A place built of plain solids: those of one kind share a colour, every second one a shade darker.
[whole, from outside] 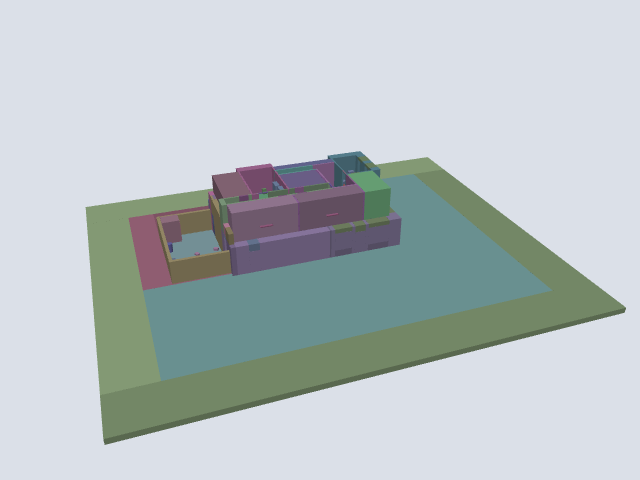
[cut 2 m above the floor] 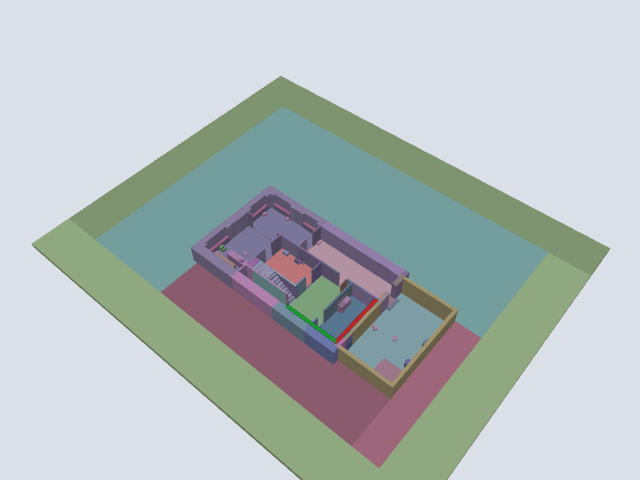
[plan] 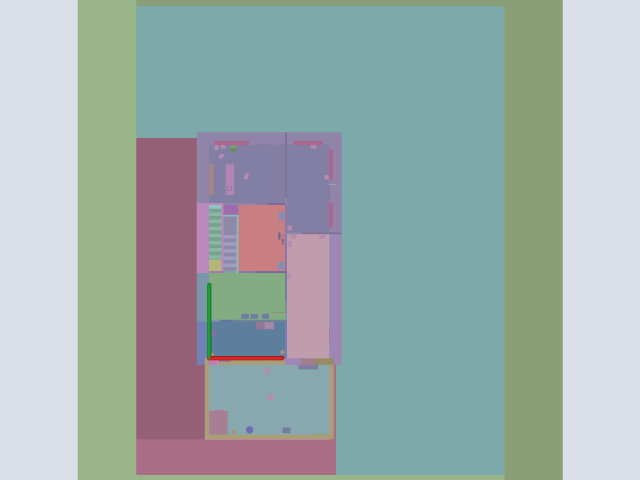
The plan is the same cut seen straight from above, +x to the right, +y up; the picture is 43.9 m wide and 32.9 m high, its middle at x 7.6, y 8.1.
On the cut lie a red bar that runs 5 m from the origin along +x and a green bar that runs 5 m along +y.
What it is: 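A small shop in a terrace of about 1900; a sales room behind a shop front, a store passage, a back shop and a yard; stock rooms over it and a cellar under it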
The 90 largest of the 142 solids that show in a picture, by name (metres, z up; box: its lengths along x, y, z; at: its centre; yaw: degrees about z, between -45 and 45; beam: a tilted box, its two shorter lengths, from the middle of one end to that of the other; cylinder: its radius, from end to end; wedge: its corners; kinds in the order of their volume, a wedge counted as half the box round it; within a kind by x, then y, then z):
{
 "ground_garden_1": {"box": [4.0, 40.14, 0.5], "at": [-7.0, 8.07, -0.27]},
 "ground_garden_2": {"box": [25.24, 4.0, 0.5], "at": [7.62, -10.0, -0.27]},
 "ground_garden_3": {"box": [25.24, 4.0, 0.5], "at": [7.62, 26.14, -0.27]},
 "ground_garden_4": {"box": [4.0, 40.14, 0.5], "at": [22.24, 8.07, -0.27]},
 "ground_street_1": {"box": [25.24, 9.05, 0.3], "at": [7.62, 19.61, -0.17]},
 "ground_street_2": {"box": [11.55, 23.09, 0.3], "at": [14.46, 3.54, -0.17]},
 "floor_yard_1": {"box": [8.24, 4.8, 3.15], "at": [4.12, -2.85, -1.76]},
 "flightU_1": {"box": [0.91, 3.71, 3.52], "at": [1.44, 7.86, -1.57]},
 "flightU_2": {"box": [0.91, 3.47, 3.71], "at": [1.44, 7.98, -1.48]},
 "flightU_3": {"box": [0.91, 2.98, 4.09], "at": [1.44, 8.22, -1.29]},
 "flightU_4": {"box": [0.91, 2.49, 4.47], "at": [1.44, 8.46, -1.1]},
 "flightU_5": {"box": [0.91, 2.0, 4.85], "at": [1.44, 8.71, -0.91]},
 "flightU_6": {"box": [0.91, 1.51, 5.23], "at": [1.44, 8.95, -0.72]},
 "flightU_7": {"box": [0.91, 1.27, 5.41], "at": [1.44, 9.07, -0.63]},
 "ground_side_1": {"box": [4.15, 15.54, 0.5], "at": [-2.92, 7.32, -0.27]},
 "ground_side_2": {"box": [4.7, 5.1, 0.5], "at": [-2.65, -3.0, -0.27]},
 "ground_side_3": {"box": [13.69, 2.45, 0.5], "at": [1.84, -6.78, -0.27]},
 "wall_fill_east_1": {"box": [1.74, 5.83, 2.8], "at": [7.37, 2.92, 4.17]},
 "wall_fill_east_2": {"box": [1.74, 5.98, 2.8], "at": [7.37, 8.96, 4.17]},
 "wall_yard_1": {"box": [0.3, 5.55, 4.93], "at": [-0.15, -2.77, -0.47]},
 "wall_yard_2": {"box": [4.82, 0.45, 6.75], "at": [3.91, -0.23, 0.44]},
 "wall_yard_3": {"box": [8.84, 0.3, 4.91], "at": [4.12, -5.4, -0.48]},
 "wall_yard_4": {"box": [1.28, 0.45, 6.75], "at": [7.9, -0.23, 0.44]},
 "wall_yard_5": {"box": [0.3, 5.55, 5.07], "at": [8.39, -2.77, -0.4]},
 "wall_sales_1": {"box": [0.85, 4.99, 3.02], "at": [-0.42, 12.99, 1.26]},
 "wall_sales_2": {"box": [1.2, 0.85, 3.02], "at": [-0.25, 15.06, 1.26]},
 "wall_sales_3": {"box": [4.04, 0.14, 3.02], "at": [1.17, 10.57, 1.26]},
 "wall_sales_4": {"box": [2.38, 0.85, 0.87], "at": [1.54, 15.06, 0.18]},
 "wall_sales_5": {"box": [2.38, 0.6, 1.75], "at": [1.54, 15.19, 1.49]},
 "wall_sales_6": {"box": [1.0, 0.81, 2.15], "at": [3.53, 15.09, 1.07]},
 "wall_sales_7": {"box": [1.31, 0.85, 3.02], "at": [4.68, 15.06, 1.26]},
 "wall_sales_8": {"box": [0.59, 0.85, 3.02], "at": [5.5, 15.06, 1.26]},
 "wall_sales_9": {"box": [2.0, 0.85, 0.87], "at": [6.79, 15.06, 0.18]},
 "wall_sales_10": {"box": [2.0, 0.6, 1.75], "at": [6.79, 15.19, 1.49]},
 "wall_sales_11": {"box": [1.3, 0.85, 3.02], "at": [8.44, 15.06, 1.26]},
 "wall_sales_12": {"box": [0.85, 2.06, 0.87], "at": [8.66, 13.26, 0.18]},
 "wall_sales_13": {"box": [0.85, 1.2, 3.02], "at": [8.66, 14.89, 1.26]},
 "wall_sales_14": {"box": [0.81, 1.0, 2.15], "at": [8.69, 11.43, 1.07]},
 "wall_sales_15": {"box": [0.6, 1.65, 1.75], "at": [8.79, 9.8, 1.49]},
 "wall_sales_16": {"box": [0.6, 2.06, 1.75], "at": [8.79, 13.26, 1.49]},
 "wall_fill_kitchen_1": {"box": [5.2, 2.5, 2.8], "at": [2.6, 1.25, 4.17]},
 "wall_fill_mid_1": {"box": [3.18, 3.58, 2.8], "at": [3.61, 7.77, 4.17]},
 "wall_lobby_1": {"box": [0.14, 3.59, 3.02], "at": [5.27, 1.34, 1.26]},
 "wall_lobby_2": {"box": [0.14, 4.64, 3.02], "at": [5.27, 6.31, 1.26]},
 "wall_lobby_3": {"box": [1.12, 0.45, 3.02], "at": [5.76, -0.23, 1.26]},
 "wall_lobby_4": {"box": [1.83, 0.45, 3.02], "at": [8.18, -0.23, 1.26]},
 "wall_lobby_5": {"box": [0.85, 1.58, 3.02], "at": [8.66, 0.34, 1.26]},
 "wall_lobby_6": {"box": [0.85, 6.56, 3.02], "at": [8.66, 5.35, 1.26]},
 "wall_lobby_7": {"box": [0.81, 0.95, 2.1], "at": [8.69, 1.6, 1.05]},
 "wall_fill_front_1": {"box": [4.14, 2.55, 2.8], "at": [6.17, 13.37, 4.17]},
 "flightC_1": {"box": [0.87, 0.78, 2.77], "at": [0.42, 7.16, -1.95]},
 "flightC_2": {"box": [0.87, 1.03, 2.58], "at": [0.42, 7.28, -2.05]},
 "flightC_3": {"box": [0.87, 1.51, 2.2], "at": [0.42, 7.53, -2.23]},
 "flightC_4": {"box": [0.87, 2.0, 1.82], "at": [0.42, 7.77, -2.42]},
 "flightC_5": {"box": [0.87, 2.49, 1.45], "at": [0.42, 8.02, -2.61]},
 "flightC_6": {"box": [0.87, 2.98, 1.07], "at": [0.42, 8.26, -2.8]},
 "flightC_7": {"box": [0.87, 3.22, 0.88], "at": [0.42, 8.38, -2.9]},
 "wall_front_1": {"box": [0.85, 3.54, 2.8], "at": [-0.42, 13.72, 4.17]},
 "wall_front_2": {"box": [1.38, 0.85, 2.8], "at": [-0.16, 15.06, 4.17]},
 "wall_front_3": {"box": [3.9, 0.14, 2.8], "at": [1.1, 12.02, 4.17]},
 "wall_front_4": {"box": [0.59, 0.85, 2.8], "at": [1.98, 15.06, 4.17]},
 "wall_stairC_1": {"box": [0.85, 4.8, 3.02], "at": [-0.42, 8.24, 1.26]},
 "wall_stairC_2": {"box": [0.14, 4.8, 3.02], "at": [0.92, 8.24, 1.26]},
 "wall_fill_press_1": {"box": [0.85, 5.97, 2.8], "at": [0.42, 8.96, 4.17]},
 "wall_rear_1": {"box": [0.85, 3.48, 2.8], "at": [-0.42, 4.24, 4.17]},
 "wall_rear_2": {"box": [6.19, 0.14, 2.8], "at": [2.25, 2.57, 4.17]},
 "wall_rear_3": {"box": [6.19, 0.14, 2.8], "at": [2.25, 5.91, 4.17]},
 "wall_scullery_1": {"box": [0.85, 3.09, 3.02], "at": [-0.42, 1.09, 1.26]},
 "wall_scullery_2": {"box": [1.45, 0.45, 3.02], "at": [-0.12, -0.23, 1.26]},
 "wall_scullery_3": {"box": [0.14, 3.09, 3.02], "at": [5.27, 1.09, 1.26]},
 "wall_backshop_1": {"box": [0.85, 3.48, 3.02], "at": [-0.42, 4.24, 1.26]},
 "wall_backshop_2": {"box": [3.72, 0.14, 3.02], "at": [3.48, 2.57, 1.26]},
 "floor_sales_1": {"box": [5.2, 4.0, 0.25], "at": [2.6, 12.64, -0.13]},
 "floor_sales_2": {"box": [2.9, 6.01, 0.25], "at": [6.79, 11.63, -0.13]},
 "floor_lobby_1": {"box": [2.9, 8.49, 0.25], "at": [6.79, 4.25, -0.13]},
 "wall_outhouse_1": {"box": [1.28, 1.63, 2.3], "at": [0.64, -4.43, 0.91]},
 "floor_backshop_1": {"box": [5.2, 3.2, 0.25], "at": [2.6, 4.24, -0.13]},
 "floor_rear_1": {"box": [5.2, 3.2, 0.25], "at": [2.6, 4.24, 2.9]},
 "wall_store_1": {"box": [0.14, 4.8, 3.02], "at": [1.95, 8.24, 1.26]},
 "wall_store_2": {"box": [0.14, 4.8, 3.02], "at": [5.27, 8.24, 1.26]},
 "wall_stairU_1": {"box": [0.14, 4.0, 3.27], "at": [0.92, 7.84, 1.39]},
 "wall_stairU_2": {"box": [0.14, 4.0, 3.27], "at": [1.95, 7.84, 1.39]},
 "floor_store_1": {"box": [3.18, 4.52, 0.25], "at": [3.61, 8.24, -0.13]},
 "floor_scullery_1": {"box": [5.2, 2.5, 0.25], "at": [2.6, 1.25, -0.13]},
 "wall_yard_n0a_1": {"box": [0.9, 0.45, 6.75], "at": [0.15, -0.23, 0.44]},
 "wall_fill_1": {"box": [0.89, 0.66, 3.02], "at": [1.44, 10.17, 1.26]},
 "wall_corr_1": {"box": [1.3, 0.45, 2.8], "at": [5.85, -0.23, 4.17]},
 "wall_boxU_1": {"box": [0.14, 3.86, 2.8], "at": [0.92, 7.77, 4.17]},
 "shelving_back_1": {"box": [0.32, 2.1, 2.1], "at": [0.16, 12.24, 1.05]},
 "floor_stoop_1": {"box": [1.35, 0.3, 3.34], "at": [6.79, -0.6, -1.67]}
}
